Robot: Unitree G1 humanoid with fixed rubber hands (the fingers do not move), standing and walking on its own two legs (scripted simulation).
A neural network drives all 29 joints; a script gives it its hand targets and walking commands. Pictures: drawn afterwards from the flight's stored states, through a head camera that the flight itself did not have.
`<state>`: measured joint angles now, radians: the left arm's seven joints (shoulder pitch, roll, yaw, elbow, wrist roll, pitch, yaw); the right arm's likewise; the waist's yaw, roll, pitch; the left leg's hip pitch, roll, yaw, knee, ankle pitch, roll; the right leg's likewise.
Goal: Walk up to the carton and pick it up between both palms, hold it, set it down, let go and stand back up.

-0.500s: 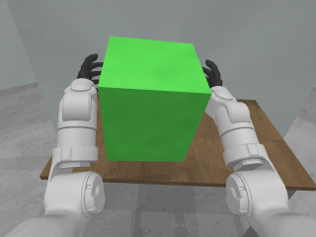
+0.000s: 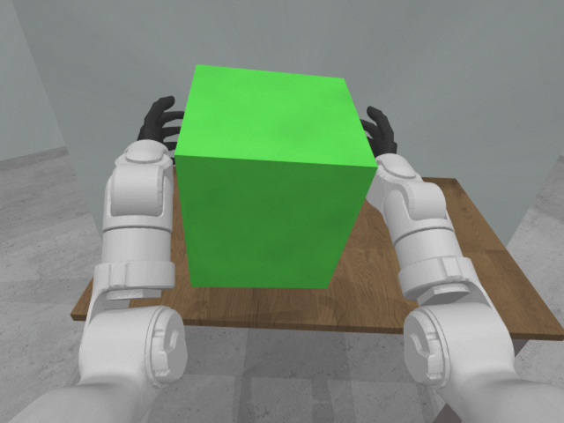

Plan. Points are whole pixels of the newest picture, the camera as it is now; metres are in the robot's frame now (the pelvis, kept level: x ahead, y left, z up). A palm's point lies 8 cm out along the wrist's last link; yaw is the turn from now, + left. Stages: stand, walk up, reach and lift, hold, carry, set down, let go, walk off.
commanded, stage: hold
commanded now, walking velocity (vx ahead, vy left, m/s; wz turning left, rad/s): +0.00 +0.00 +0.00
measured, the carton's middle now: (266, 184) +0.39 +0.03 +0.20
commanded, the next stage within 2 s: set down in 0.22 s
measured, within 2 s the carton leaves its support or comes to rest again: neither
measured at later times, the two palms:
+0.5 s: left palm (152, 139) +0.37 +0.18 +0.28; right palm (381, 151) +0.38 -0.12 +0.26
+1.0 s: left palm (170, 168) +0.41 +0.17 +0.21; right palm (367, 164) +0.43 -0.13 +0.21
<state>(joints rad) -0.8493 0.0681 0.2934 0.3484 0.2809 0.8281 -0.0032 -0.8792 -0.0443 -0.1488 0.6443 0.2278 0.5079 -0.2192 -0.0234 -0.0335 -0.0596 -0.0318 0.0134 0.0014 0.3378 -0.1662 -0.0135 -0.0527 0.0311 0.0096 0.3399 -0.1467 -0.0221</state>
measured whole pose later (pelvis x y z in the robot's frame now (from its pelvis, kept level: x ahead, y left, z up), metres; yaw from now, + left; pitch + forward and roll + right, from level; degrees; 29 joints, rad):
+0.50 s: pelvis +0.00 +0.00 +0.00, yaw +0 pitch -8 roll +0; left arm -0.87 0.05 0.33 0.34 0.28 0.74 0.00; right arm -0.90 -0.04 -0.15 0.65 0.18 0.42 -0.19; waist -0.02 -0.03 -0.06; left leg -0.03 0.01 0.00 0.34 -0.17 -0.01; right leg -0.05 0.03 0.01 0.34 -0.15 -0.02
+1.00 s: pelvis +0.03 -0.01 +0.00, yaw +0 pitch -7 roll +1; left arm -0.75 -0.04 0.41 0.28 0.35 0.61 -0.02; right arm -0.86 -0.04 -0.10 0.79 0.12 0.12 -0.13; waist -0.02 -0.04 0.01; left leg 0.01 0.01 0.00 0.31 -0.19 -0.03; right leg -0.02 0.03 0.01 0.34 -0.19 -0.03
